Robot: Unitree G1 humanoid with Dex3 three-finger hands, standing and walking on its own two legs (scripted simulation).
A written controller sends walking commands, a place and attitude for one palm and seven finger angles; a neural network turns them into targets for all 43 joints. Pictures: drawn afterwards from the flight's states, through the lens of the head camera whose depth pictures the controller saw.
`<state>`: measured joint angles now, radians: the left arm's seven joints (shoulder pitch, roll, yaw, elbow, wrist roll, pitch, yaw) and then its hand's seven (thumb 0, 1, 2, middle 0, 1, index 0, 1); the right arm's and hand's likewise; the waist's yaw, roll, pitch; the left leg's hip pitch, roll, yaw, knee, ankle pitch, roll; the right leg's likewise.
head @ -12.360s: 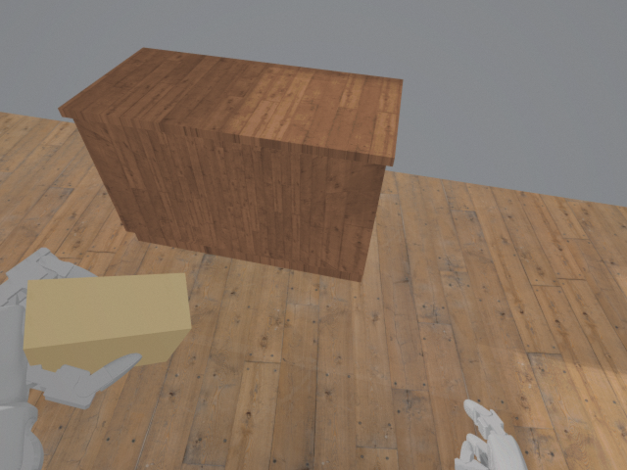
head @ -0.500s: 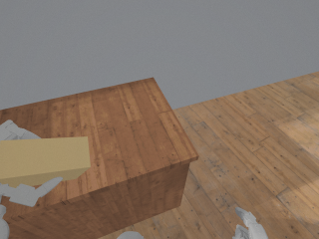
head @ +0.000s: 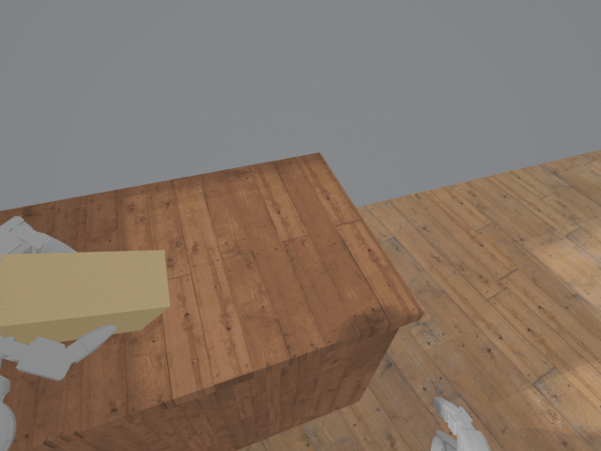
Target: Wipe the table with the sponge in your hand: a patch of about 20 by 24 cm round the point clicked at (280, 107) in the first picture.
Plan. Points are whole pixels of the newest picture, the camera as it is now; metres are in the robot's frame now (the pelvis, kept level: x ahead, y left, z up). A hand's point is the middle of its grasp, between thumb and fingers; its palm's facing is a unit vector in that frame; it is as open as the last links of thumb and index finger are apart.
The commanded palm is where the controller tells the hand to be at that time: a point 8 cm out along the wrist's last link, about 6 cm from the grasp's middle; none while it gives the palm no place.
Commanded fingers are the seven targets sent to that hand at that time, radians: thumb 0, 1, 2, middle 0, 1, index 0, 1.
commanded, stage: shuffle to correct the standing spot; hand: left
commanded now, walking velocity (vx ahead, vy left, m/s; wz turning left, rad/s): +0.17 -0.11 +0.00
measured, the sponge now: (109, 298) +0.23 +0.22 +0.15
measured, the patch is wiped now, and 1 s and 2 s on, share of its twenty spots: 0.00 0.00 0.00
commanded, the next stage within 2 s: come to a stop and stand still in 0.44 s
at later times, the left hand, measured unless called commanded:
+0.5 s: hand (119, 283) +0.24 +0.21 +0.16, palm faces +0.40 -0.86 -0.31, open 9.8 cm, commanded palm +0.19 +0.25 +0.19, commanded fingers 0.00 0.10 1.30 -1.20 -1.60 -1.20 -1.60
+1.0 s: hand (51, 249) +0.25 +0.27 +0.19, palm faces +0.48 -0.78 -0.41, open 9.8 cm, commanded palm +0.17 +0.26 +0.19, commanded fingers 0.00 0.10 1.30 -1.20 -1.60 -1.20 -1.60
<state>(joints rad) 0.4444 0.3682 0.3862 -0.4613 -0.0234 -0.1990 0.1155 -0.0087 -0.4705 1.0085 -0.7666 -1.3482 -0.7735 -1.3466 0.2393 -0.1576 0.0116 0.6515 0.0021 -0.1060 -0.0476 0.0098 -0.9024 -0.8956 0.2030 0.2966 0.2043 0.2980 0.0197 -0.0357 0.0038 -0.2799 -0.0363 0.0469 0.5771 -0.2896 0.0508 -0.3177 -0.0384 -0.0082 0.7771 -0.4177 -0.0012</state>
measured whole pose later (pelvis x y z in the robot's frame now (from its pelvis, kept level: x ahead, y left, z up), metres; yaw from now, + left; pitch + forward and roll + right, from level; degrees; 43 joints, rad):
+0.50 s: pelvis +0.02 -0.03 +0.00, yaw -1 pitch +0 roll +0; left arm 0.45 0.31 0.32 -0.45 -0.05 -0.13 0.14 -0.01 -0.47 1.01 -0.77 -1.35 -0.77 -1.35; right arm 0.24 -0.22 0.00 0.63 0.00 -0.07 -0.07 0.01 -0.90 -0.90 0.20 0.30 0.20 0.30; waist 0.00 -0.03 -0.02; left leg -0.23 0.00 0.01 0.54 -0.30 0.02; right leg -0.25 0.08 -0.11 0.51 -0.26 -0.12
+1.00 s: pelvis +0.00 -0.02 +0.01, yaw -1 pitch -1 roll +0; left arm 0.20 0.46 0.42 -0.28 -0.03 -0.19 0.10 -0.01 -0.47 1.01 -0.77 -1.35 -0.77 -1.35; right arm 0.19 -0.20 0.00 0.59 0.02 -0.11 -0.03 0.01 -0.90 -0.90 0.20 0.30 0.20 0.30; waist 0.08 -0.02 0.06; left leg -0.22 0.00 0.03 0.47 -0.24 0.02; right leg -0.22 0.07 -0.11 0.41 -0.18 -0.07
